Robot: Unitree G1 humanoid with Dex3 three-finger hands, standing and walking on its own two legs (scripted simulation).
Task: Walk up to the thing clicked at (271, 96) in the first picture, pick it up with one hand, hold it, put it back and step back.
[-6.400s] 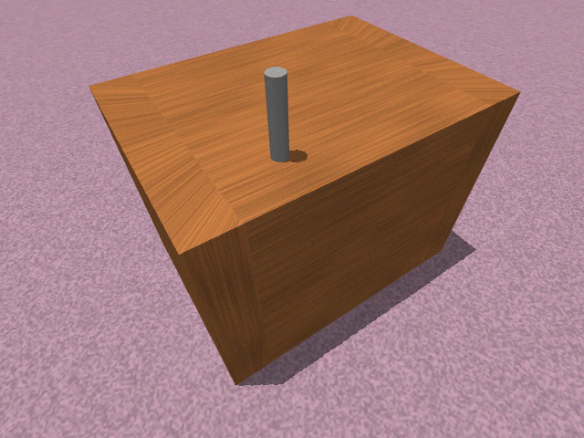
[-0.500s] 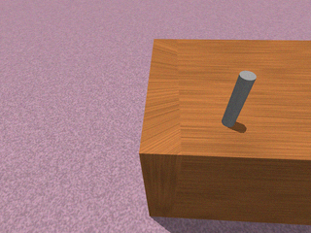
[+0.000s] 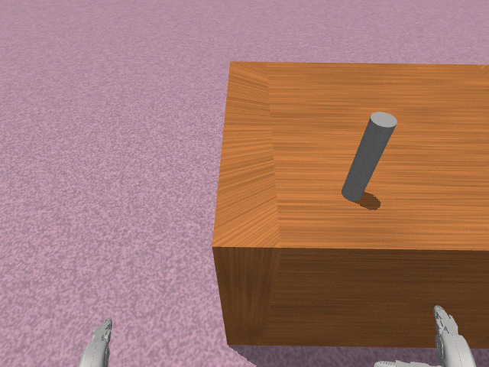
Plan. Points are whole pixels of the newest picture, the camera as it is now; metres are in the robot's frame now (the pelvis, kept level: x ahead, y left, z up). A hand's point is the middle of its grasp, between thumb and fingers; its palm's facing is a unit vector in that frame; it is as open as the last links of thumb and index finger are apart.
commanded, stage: rise first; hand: right
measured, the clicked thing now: (365, 161) +0.48 -0.21 +0.07
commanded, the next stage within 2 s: go down in 1.30 s
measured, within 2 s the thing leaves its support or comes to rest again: neither
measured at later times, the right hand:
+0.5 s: hand (450, 329) +0.18 -0.26 +0.04, palm faces +0.32 +0.87 -0.38, open 17.5 cm
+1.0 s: hand (484, 329) +0.17 -0.26 +0.10, palm faces +0.37 +0.84 -0.39, open 17.5 cm
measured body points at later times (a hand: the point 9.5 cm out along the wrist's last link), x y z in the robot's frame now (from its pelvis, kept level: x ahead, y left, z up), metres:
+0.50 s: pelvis -0.01 +0.00 +0.00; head +0.00 +0.02 +0.45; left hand +0.15 +0.27 -0.09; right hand +0.16 -0.31 +0.06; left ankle -0.02 +0.13 -0.74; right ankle -0.02 -0.13 -0.74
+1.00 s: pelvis -0.02 +0.00 +0.00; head -0.03 +0.02 +0.45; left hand +0.14 +0.26 -0.09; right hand +0.14 -0.31 +0.12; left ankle -0.02 +0.13 -0.74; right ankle -0.02 -0.13 -0.74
